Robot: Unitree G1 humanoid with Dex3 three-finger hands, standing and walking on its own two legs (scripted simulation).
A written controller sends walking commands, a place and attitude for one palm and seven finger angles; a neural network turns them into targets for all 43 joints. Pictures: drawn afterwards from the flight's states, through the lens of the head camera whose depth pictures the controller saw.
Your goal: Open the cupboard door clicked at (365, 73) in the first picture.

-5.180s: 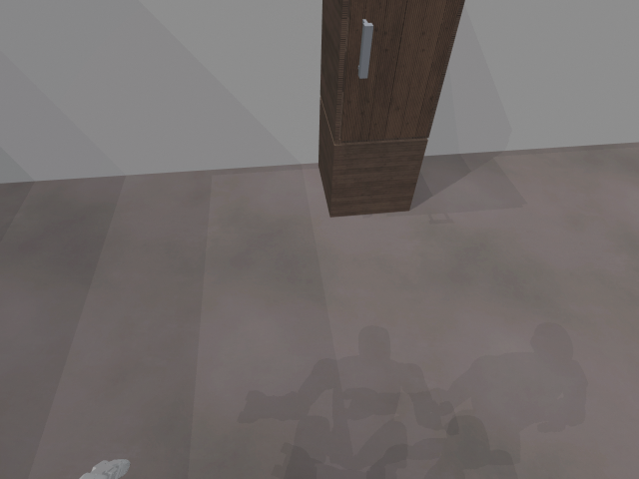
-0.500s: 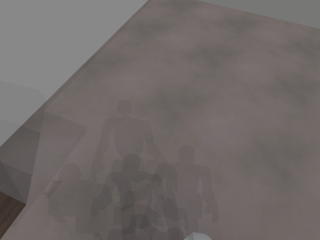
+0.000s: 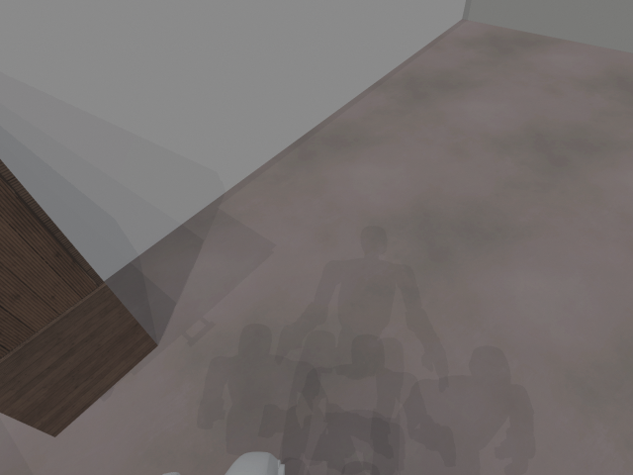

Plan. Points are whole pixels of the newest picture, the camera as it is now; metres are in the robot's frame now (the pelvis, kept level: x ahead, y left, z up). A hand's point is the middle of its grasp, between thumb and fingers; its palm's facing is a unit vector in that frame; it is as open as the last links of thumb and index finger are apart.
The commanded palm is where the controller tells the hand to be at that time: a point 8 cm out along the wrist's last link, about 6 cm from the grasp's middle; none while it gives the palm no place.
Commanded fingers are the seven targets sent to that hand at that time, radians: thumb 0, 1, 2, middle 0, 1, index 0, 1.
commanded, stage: turn to face it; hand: left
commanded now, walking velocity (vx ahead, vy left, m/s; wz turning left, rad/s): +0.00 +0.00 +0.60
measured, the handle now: out of the picture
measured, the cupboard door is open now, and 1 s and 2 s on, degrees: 0 0 0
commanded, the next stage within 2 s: take the last steps up to it in 1.36 s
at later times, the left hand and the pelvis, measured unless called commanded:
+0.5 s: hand out of the picture -0.04 +0.29 -0.17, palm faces +0.34 -0.91 -0.24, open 7.4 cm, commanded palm none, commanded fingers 0.00 0.90 0.90 -0.20 -0.30 -0.20 -0.30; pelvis -0.04 +0.06 +0.00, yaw +17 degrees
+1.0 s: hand out of the picture -0.06 +0.23 -0.14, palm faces +0.55 -0.78 -0.30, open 7.4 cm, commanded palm none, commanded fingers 0.00 0.90 0.90 -0.20 -0.30 -0.20 -0.30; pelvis -0.04 +0.00 +0.00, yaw +36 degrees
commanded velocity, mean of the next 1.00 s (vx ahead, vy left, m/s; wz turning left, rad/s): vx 0.00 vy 0.00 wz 0.58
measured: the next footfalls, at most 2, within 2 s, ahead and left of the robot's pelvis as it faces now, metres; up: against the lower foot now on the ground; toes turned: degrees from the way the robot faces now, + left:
left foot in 0.26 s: -0.02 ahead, +0.16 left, +0.00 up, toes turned +16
right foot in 0.78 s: +0.05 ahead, -0.07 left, +0.00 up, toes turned +26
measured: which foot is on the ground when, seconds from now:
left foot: up 0.00-0.24, down 0.26-0.78, up 0.80-1.00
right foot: down 0.00-0.26, up 0.28-0.76, down 0.78-1.00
